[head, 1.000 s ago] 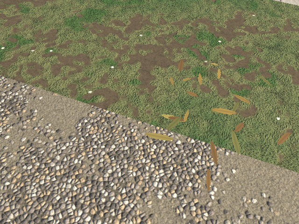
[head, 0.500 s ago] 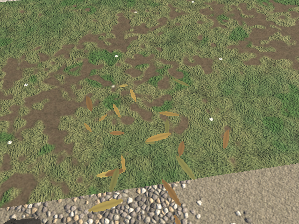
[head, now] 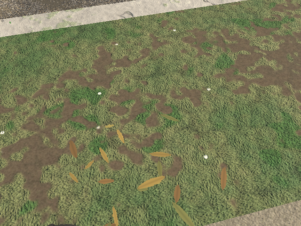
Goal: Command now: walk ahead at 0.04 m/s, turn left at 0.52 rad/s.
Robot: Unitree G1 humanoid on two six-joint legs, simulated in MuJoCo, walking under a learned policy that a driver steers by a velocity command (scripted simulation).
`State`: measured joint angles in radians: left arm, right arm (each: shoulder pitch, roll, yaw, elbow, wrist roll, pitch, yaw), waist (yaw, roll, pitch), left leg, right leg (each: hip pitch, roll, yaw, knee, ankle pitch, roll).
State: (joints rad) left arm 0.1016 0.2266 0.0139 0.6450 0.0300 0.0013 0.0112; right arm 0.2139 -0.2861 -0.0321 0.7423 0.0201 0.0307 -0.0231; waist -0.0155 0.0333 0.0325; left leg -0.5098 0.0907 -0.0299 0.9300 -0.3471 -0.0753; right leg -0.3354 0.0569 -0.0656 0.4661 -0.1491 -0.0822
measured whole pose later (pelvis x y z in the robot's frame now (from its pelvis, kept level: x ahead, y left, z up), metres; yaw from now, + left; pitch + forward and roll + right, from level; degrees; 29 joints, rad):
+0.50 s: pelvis +0.02 +0.08 +0.01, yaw +13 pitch +1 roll -1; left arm 0.18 0.29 0.07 0.77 -0.02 0.04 0.01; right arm 0.14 -0.22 -0.01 0.64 -0.03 0.01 -0.03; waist 0.03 -0.05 0.02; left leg -0.19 -0.07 -0.02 0.43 -0.25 0.08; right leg -0.48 -0.04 0.06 0.90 -0.30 0.09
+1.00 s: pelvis +0.15 -0.02 -0.02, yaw -9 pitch +3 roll +1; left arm 0.01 0.29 0.05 0.60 -0.04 -0.01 -0.06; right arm 0.41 -0.39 -0.11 0.82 0.02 -0.06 0.01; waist -0.10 0.02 0.03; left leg 0.06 0.16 0.32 0.43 -0.46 -0.06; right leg -0.47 -0.07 -0.07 0.69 -0.32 -0.09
